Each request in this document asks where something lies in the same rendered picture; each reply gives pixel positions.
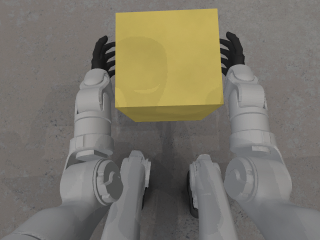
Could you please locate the robot right upper arm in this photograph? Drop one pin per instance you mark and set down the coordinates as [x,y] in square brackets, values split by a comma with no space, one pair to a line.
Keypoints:
[262,188]

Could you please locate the robot left hand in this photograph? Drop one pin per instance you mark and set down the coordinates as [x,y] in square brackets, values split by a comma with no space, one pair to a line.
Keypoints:
[99,60]

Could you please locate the robot right shin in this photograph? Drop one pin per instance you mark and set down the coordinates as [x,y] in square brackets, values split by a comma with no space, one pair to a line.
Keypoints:
[202,157]

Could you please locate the robot right forearm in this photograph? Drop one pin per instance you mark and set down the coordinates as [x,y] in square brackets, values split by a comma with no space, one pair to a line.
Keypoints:
[248,116]

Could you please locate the robot left thigh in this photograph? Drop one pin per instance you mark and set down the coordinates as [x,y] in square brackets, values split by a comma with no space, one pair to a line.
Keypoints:
[124,217]

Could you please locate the robot left forearm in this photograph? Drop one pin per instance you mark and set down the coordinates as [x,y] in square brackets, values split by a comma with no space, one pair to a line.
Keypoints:
[92,120]

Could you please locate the robot right hand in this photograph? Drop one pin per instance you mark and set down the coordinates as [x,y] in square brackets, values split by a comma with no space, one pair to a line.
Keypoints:
[234,54]

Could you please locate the carton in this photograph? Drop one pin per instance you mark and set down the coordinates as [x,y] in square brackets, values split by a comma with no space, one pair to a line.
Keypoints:
[168,65]

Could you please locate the robot left upper arm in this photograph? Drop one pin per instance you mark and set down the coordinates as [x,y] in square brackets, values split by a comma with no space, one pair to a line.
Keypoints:
[87,190]

